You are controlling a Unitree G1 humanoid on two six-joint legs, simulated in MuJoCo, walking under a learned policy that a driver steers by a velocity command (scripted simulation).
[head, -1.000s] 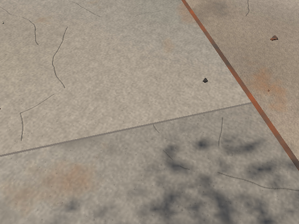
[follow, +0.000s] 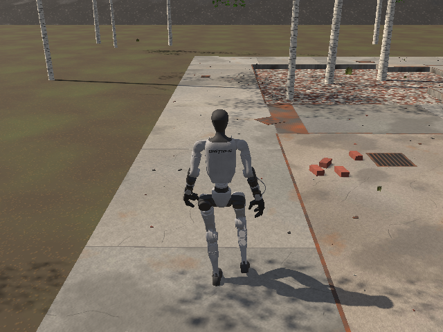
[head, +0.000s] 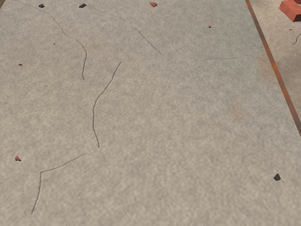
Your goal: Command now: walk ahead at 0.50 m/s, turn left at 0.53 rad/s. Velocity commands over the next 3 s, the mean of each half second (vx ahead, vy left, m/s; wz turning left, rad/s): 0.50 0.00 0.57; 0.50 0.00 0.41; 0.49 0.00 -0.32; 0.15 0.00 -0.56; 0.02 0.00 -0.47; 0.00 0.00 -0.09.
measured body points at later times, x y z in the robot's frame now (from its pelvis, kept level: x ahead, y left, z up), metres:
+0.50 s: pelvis +0.28 -0.04 +0.00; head +0.31 -0.05 +0.45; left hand +0.32 +0.25 -0.11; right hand +0.42 -0.29 -0.13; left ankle +0.19 +0.06 -0.65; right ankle +0.33 -0.12 -0.74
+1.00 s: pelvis +0.49 +0.11 +0.00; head +0.51 +0.14 +0.45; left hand +0.40 +0.35 -0.14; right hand +0.72 -0.06 -0.12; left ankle +0.48 +0.17 -0.74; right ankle +0.50 -0.06 -0.65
